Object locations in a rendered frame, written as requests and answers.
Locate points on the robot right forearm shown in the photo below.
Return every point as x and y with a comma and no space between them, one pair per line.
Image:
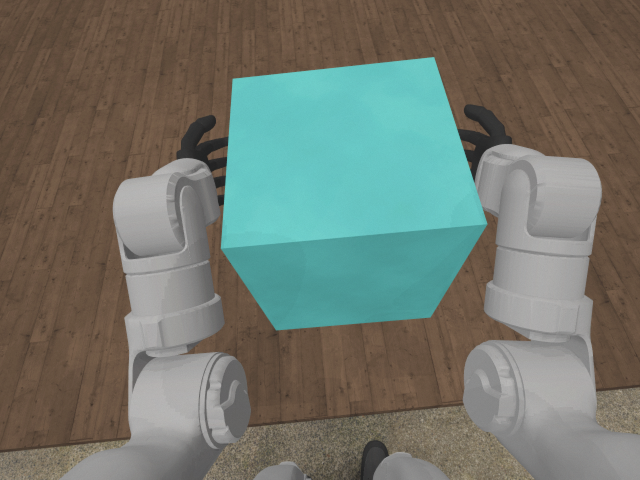
547,209

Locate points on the robot right hand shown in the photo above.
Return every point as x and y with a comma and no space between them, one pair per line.
492,126

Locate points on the robot left forearm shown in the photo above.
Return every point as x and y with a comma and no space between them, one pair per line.
161,225

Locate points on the right robot thigh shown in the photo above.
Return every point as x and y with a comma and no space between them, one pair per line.
408,468

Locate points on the left robot upper arm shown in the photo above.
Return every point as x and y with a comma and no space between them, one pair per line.
184,410

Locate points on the robot left shin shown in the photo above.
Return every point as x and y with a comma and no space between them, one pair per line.
290,463

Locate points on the carton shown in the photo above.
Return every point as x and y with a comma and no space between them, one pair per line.
348,194

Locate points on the right robot upper arm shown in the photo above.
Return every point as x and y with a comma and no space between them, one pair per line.
538,400

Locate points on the robot left hand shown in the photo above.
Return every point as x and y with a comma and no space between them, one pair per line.
190,149

